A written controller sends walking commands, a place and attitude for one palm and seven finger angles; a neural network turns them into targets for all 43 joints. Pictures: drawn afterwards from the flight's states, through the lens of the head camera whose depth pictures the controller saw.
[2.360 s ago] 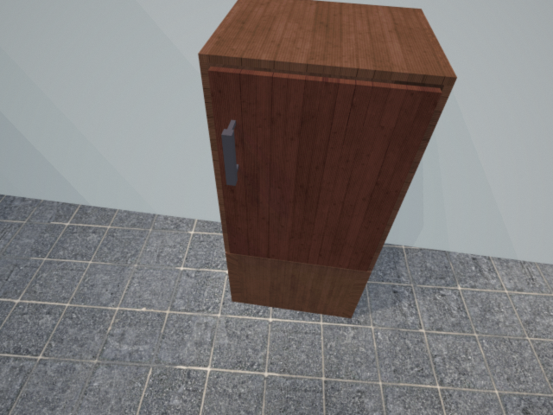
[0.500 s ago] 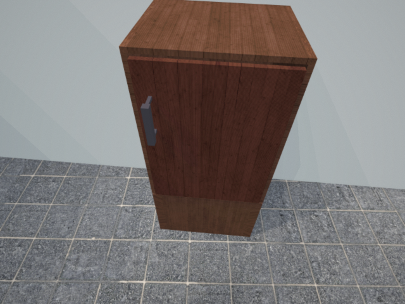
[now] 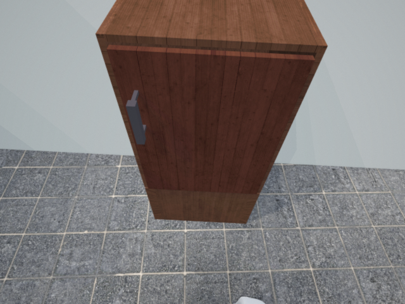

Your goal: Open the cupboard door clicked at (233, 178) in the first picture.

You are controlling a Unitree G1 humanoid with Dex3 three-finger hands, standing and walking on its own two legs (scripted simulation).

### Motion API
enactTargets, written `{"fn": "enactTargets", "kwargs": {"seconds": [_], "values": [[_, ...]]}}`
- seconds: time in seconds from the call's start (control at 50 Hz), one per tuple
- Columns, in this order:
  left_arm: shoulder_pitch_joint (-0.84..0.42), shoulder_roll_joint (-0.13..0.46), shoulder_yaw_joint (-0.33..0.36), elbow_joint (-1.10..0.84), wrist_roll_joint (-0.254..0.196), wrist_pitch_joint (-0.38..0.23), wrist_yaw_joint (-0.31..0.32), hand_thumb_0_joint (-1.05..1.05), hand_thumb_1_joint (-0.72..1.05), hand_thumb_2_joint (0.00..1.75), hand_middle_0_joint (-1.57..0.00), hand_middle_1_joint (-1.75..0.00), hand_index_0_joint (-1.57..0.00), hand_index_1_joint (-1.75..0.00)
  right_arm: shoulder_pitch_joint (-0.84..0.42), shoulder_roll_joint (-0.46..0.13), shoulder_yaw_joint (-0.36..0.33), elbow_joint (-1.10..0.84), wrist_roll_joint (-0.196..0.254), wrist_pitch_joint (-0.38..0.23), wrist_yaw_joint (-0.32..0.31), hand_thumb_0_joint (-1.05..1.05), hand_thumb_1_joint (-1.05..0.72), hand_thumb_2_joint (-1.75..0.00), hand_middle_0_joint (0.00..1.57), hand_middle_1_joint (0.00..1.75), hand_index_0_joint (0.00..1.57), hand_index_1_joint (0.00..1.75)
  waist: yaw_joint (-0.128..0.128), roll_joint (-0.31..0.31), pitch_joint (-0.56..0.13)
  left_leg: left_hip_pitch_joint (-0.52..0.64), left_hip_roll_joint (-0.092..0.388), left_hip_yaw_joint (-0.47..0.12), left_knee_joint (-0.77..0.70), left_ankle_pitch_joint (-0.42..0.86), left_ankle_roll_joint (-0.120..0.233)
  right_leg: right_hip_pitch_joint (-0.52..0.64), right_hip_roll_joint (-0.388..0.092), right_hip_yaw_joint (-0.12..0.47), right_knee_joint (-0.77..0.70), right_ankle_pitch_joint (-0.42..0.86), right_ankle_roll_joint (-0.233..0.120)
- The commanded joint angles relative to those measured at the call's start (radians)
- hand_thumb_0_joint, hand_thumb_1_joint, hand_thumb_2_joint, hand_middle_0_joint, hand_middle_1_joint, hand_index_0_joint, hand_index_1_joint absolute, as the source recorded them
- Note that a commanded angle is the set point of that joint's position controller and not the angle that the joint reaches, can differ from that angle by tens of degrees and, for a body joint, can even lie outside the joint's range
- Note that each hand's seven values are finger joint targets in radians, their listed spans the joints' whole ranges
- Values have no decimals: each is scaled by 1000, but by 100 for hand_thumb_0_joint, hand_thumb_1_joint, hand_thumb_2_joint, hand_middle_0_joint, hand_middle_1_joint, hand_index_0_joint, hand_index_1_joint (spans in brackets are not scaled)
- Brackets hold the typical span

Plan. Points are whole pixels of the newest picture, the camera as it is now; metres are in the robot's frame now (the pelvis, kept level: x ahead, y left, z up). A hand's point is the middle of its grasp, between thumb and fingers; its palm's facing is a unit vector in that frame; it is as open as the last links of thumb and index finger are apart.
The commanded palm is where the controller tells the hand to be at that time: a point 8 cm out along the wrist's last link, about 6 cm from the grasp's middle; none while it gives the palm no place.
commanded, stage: come to a stop and stand still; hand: left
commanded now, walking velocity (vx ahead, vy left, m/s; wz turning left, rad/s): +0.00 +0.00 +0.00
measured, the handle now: (138, 118) +0.53 +0.19 +0.02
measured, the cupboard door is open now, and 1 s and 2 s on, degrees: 0 0 0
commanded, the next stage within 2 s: look again from close up in 0.48 s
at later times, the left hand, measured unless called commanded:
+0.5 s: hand out of the picture +0.01 +0.17 -0.17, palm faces +0.00 -0.97 -0.24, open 7.3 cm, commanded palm none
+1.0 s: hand out of the picture +0.01 +0.14 -0.17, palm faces +0.01 -0.97 -0.23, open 7.3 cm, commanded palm none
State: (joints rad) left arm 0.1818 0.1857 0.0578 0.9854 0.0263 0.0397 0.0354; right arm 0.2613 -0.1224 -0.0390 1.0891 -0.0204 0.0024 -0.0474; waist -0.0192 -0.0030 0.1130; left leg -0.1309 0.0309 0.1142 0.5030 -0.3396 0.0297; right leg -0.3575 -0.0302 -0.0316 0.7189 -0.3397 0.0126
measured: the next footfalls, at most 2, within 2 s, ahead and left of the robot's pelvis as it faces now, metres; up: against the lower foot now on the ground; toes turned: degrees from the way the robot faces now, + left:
right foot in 0.04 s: +0.08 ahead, -0.14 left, +0.00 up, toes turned -3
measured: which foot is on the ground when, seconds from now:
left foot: down 0.00-1.00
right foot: up 0.00-0.02, down 0.04-1.00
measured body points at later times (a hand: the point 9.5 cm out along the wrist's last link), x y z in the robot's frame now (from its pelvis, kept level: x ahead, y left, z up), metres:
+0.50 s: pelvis -0.01 -0.02 +0.00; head -0.01 -0.03 +0.45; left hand +0.01 +0.22 -0.15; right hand +0.00 -0.24 -0.16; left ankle -0.04 +0.09 -0.74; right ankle +0.04 -0.14 -0.74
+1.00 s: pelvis +0.01 -0.04 +0.00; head +0.03 -0.06 +0.45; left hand +0.01 +0.19 -0.15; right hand +0.00 -0.24 -0.17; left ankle -0.04 +0.09 -0.74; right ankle +0.04 -0.14 -0.74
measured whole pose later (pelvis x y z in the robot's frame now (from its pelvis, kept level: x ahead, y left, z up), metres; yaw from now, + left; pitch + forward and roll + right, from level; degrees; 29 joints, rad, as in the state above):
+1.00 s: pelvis +0.01 -0.04 +0.00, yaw +0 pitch -1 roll +1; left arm 0.25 0.14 -0.01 1.15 0.01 -0.02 0.03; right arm 0.31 -0.16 0.02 1.11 -0.01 -0.03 -0.02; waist -0.01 0.04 0.05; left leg -0.10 0.02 0.08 0.42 -0.30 -0.02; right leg -0.26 -0.03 -0.06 0.50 -0.22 -0.02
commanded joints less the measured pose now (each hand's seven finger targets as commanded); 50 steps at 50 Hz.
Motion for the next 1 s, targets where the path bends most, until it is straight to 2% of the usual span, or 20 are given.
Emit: {"fn": "enactTargets", "kwargs": {"seconds": [0.0,0.02,0.04,0.06,0.08,0.12,0.14,0.18,0.2,0.24,0.32,0.34,0.36,0.38,0.4,0.46,0.5,0.54,0.6,0.98], "values": [[161,84,11,-10,4,-32,-4,0,90,90,-20,-30,-20,-30,70,-140,-40,-42,6,-6,0,0,-90,-90,20,30,20,30,39,-12,-115,-84,140,-93,70,387,23,235,-69,33,-288,393,-13],[128,133,11,-13,5,-45,3,0,90,90,-20,-30,-20,-30,103,-83,-28,-46,15,-3,6,0,-90,-90,20,30,20,30,9,-146,-124,-190,51,-50,137,102,-24,276,-220,208,-289,638,-88],[127,157,5,-13,-3,-43,2,0,90,90,-20,-30,-20,-30,101,-64,-25,-48,18,8,6,0,-90,-90,20,30,20,30,7,-137,-117,-169,14,-48,178,-133,-37,206,-310,221,-329,660,-159],[107,163,4,-16,0,-44,3,0,90,90,-20,-30,-20,-30,87,-53,-21,-49,17,20,5,0,-90,-90,20,30,20,30,8,-208,-145,-123,21,-68,214,-202,-38,145,-291,247,-362,544,-191],[64,154,1,-20,0,-44,3,0,90,90,-20,-30,-20,-30,88,-68,-21,-44,14,24,6,0,-90,-90,20,30,20,30,4,-245,-128,-116,26,-82,226,-193,-36,109,-268,233,-386,438,-194],[3,135,-3,-29,-4,-42,6,0,90,90,-20,-30,-20,-30,123,-71,-13,-16,13,13,8,0,-90,-90,20,30,20,30,-26,-155,-114,-60,41,-94,94,-81,-32,77,-215,188,-362,341,-174],[-12,127,-5,-29,-10,-39,5,0,90,90,-20,-30,-20,-30,160,-71,-8,1,13,6,9,0,-90,-90,20,30,20,30,-38,-111,-129,-9,44,-91,-26,33,-31,66,-187,153,-333,283,-136],[-3,86,-17,-25,-17,-27,-2,0,90,90,-20,-30,-20,-30,97,-108,-1,-3,3,-9,14,0,-90,-90,20,30,20,30,8,71,-51,-95,115,-189,-177,117,-5,75,-66,69,-313,137,-42],[4,85,-17,-14,-13,-25,-3,0,90,90,-20,-30,-20,-30,59,-122,0,-11,2,-17,15,0,-90,-90,20,30,20,30,26,120,-15,-172,132,-210,-221,108,6,144,-44,41,-289,150,-20],[54,80,-20,17,-12,-33,-3,0,90,90,-20,-30,-20,-30,46,-127,4,-12,5,-27,12,0,-90,-90,20,30,20,30,42,88,-45,-155,123,-181,-216,177,0,208,-54,39,-297,232,-19],[92,71,-26,51,-12,-44,-1,0,90,90,-20,-30,-20,-30,81,-112,4,3,7,-26,11,0,-90,-90,20,30,20,30,31,50,-71,-86,97,-146,-207,139,-11,206,-72,56,-355,246,-27],[172,102,-31,78,-13,-51,42,0,90,90,-20,-30,-20,-30,-20,-158,1,-78,15,-34,14,0,-90,-90,20,30,20,30,58,75,-12,-136,104,-75,-1,243,-36,151,-140,93,-262,594,-39],[127,141,-32,41,-15,-63,28,0,90,90,-20,-30,-20,-30,56,-97,10,-95,12,-19,21,0,-90,-90,20,30,20,30,9,91,-100,-137,41,-91,-41,-15,-40,153,-165,138,-321,268,-75],[96,139,-35,24,-12,-64,14,0,90,90,-20,-30,-20,-30,93,-99,15,-92,6,-17,28,0,-90,-90,20,30,20,30,0,80,-98,-115,40,-106,-66,-32,-30,78,-134,139,-336,-31,-88],[87,126,-36,13,-9,-58,8,0,90,90,-20,-30,-20,-30,115,-104,13,-99,-1,-19,32,0,-90,-90,20,30,20,30,-7,99,-78,-125,50,-121,-92,-39,-14,32,-98,115,-325,-105,-78],[94,89,-47,25,-9,-56,-3,0,90,90,-20,-30,-20,-30,116,-128,18,-122,-1,-26,32,0,-90,-90,20,30,20,30,7,23,-38,-189,86,-172,-172,-68,14,71,-50,67,-289,-28,-54],[114,76,-52,39,-11,-58,-6,0,90,90,-20,-30,-20,-30,117,-141,22,-125,2,-29,30,0,-90,-90,20,30,20,30,10,-1,-19,-195,86,-173,-193,-71,17,83,-51,68,-290,-2,-52],[124,76,-55,54,-12,-63,-8,0,90,90,-20,-30,-20,-30,119,-135,28,-115,3,-33,29,0,-90,-90,20,30,20,30,13,26,-13,-180,83,-170,-204,-34,16,96,-54,74,-291,38,-53],[139,74,-58,79,-16,-70,-7,0,90,90,-20,-30,-20,-30,134,-132,34,-92,6,-35,27,0,-90,-90,20,30,20,30,7,-32,-30,-123,67,-144,-177,39,11,101,-72,93,-315,76,-56],[120,77,-44,132,-17,-77,-2,0,90,90,-20,-30,-20,-30,132,-101,40,11,5,-39,15,0,-90,-90,20,30,20,30,18,-9,-64,-61,70,-103,-168,165,-10,184,-93,87,-301,288,-66]]}}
